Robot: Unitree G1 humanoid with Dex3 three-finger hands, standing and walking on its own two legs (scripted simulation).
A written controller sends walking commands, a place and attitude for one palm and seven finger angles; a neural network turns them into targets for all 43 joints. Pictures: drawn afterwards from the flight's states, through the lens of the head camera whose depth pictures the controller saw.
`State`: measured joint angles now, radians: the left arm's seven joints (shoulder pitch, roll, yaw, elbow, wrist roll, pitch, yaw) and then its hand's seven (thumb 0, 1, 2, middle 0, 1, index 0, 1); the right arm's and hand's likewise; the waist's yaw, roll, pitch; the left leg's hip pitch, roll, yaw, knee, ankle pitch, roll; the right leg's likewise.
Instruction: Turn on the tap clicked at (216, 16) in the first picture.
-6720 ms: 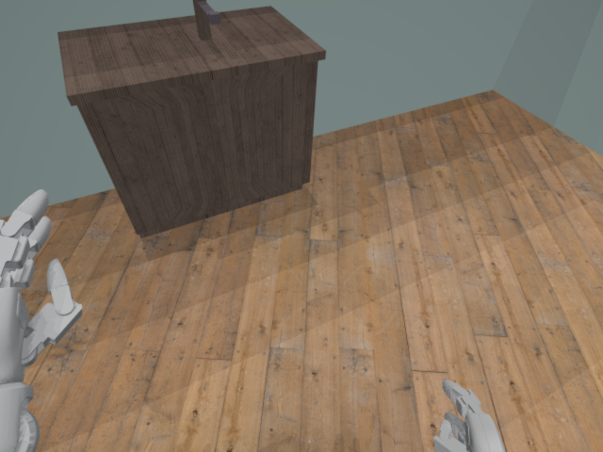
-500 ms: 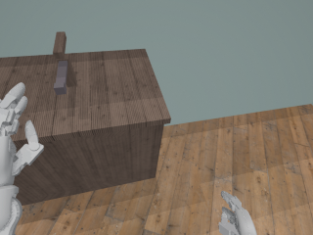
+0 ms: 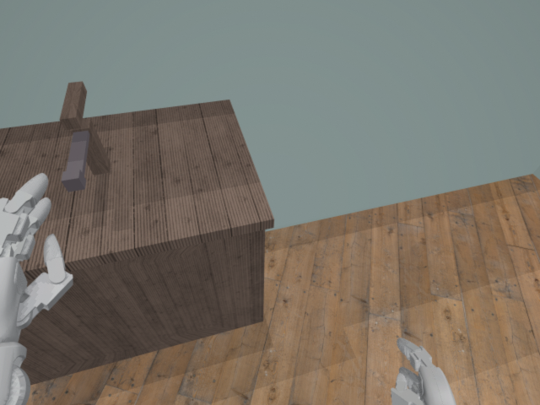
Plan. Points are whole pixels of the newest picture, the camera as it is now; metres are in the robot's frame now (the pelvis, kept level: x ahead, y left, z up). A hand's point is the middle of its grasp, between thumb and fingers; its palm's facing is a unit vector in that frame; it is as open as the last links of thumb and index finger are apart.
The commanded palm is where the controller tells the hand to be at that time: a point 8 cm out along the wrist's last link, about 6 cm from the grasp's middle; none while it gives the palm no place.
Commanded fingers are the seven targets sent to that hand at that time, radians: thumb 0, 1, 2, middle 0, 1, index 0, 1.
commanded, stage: come to a stop and stand still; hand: left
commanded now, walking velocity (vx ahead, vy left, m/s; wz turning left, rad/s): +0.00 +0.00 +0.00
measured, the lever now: (74, 180) +0.44 +0.40 +0.06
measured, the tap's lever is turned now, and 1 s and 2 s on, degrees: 0 0 0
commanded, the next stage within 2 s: look again from close up in 0.76 s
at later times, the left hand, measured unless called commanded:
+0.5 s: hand (51, 297) +0.19 +0.26 +0.15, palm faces +0.37 -0.86 -0.35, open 7.4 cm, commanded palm +0.14 +0.29 +0.17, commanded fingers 0.00 0.90 0.90 -0.20 -0.30 -0.20 -0.30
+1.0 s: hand (48, 287) +0.20 +0.27 +0.15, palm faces +0.38 -0.86 -0.35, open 7.4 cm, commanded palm +0.15 +0.30 +0.17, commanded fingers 0.00 0.90 0.90 -0.20 -0.30 -0.20 -0.30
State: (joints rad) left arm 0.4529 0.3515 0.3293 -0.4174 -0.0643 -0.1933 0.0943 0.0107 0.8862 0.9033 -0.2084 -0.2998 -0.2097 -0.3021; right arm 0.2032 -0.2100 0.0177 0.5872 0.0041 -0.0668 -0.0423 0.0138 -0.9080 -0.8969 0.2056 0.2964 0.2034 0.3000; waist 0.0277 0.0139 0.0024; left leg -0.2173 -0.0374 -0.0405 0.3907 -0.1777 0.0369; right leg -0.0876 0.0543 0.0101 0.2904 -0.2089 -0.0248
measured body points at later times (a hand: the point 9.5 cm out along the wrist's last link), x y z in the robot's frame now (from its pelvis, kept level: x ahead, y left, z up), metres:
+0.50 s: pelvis -0.02 +0.01 +0.00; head -0.01 +0.01 +0.45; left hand +0.16 +0.30 +0.17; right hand +0.16 -0.22 -0.08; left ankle +0.02 +0.09 -0.75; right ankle -0.04 -0.10 -0.75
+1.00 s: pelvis -0.01 +0.02 +0.00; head +0.00 +0.03 +0.45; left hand +0.17 +0.31 +0.16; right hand +0.16 -0.20 -0.08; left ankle +0.02 +0.09 -0.75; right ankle -0.04 -0.10 -0.75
